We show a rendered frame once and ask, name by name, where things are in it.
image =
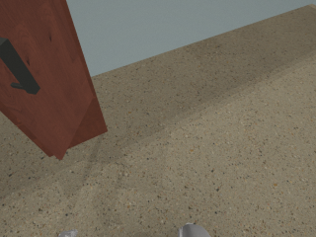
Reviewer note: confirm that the right robot thigh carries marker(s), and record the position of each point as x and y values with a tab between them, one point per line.
192	230

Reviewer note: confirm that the handle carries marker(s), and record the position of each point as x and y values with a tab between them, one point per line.
13	61

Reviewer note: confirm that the cupboard door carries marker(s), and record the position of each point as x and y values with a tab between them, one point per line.
38	30

